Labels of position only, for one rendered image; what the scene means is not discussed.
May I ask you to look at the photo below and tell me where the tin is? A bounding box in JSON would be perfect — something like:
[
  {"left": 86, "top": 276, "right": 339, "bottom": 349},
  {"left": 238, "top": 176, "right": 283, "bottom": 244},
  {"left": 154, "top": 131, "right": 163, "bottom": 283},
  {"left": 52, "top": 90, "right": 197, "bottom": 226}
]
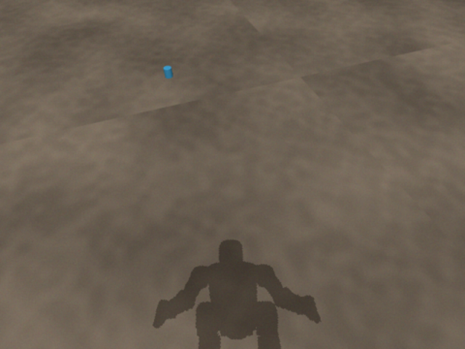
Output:
[{"left": 163, "top": 65, "right": 173, "bottom": 79}]

